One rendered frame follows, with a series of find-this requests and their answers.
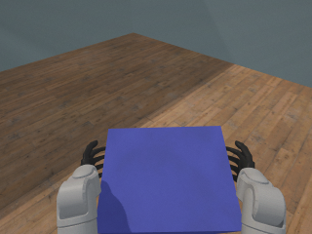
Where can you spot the carton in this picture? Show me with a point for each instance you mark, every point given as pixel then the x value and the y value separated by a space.
pixel 167 180

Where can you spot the robot right hand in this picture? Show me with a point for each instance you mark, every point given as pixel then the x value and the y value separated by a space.
pixel 245 161

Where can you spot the left robot forearm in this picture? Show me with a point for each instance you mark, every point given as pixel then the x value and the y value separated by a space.
pixel 77 210

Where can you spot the robot left hand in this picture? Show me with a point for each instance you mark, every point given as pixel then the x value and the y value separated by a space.
pixel 89 153

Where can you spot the right robot forearm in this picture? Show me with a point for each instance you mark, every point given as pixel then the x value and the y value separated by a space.
pixel 264 209

